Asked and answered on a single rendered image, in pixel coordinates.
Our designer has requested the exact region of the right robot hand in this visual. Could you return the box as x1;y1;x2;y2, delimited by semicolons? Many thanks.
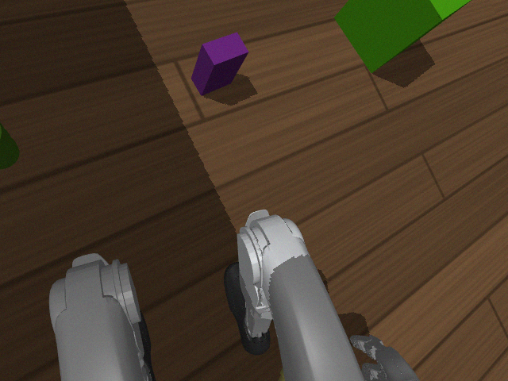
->
350;335;420;381

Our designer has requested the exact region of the left robot foot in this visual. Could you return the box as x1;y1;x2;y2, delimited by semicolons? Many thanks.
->
138;311;156;381

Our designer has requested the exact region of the right robot foot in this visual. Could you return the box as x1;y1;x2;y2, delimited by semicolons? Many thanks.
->
224;262;271;356

